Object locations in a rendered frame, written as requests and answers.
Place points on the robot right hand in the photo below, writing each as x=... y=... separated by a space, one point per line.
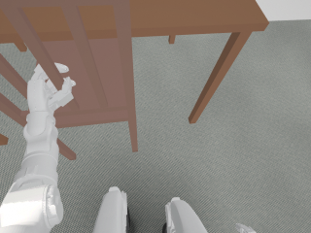
x=244 y=229

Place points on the robot left hand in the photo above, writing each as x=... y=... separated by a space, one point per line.
x=43 y=96

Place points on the chair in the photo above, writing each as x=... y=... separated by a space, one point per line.
x=101 y=68

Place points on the robot left upper arm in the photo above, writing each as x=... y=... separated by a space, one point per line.
x=32 y=210

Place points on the right robot shin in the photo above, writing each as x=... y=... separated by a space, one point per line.
x=167 y=227

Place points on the table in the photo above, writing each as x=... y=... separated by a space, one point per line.
x=151 y=18

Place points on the robot left forearm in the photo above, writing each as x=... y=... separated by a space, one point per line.
x=39 y=164

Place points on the robot right thigh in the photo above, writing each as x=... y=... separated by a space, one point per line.
x=183 y=218

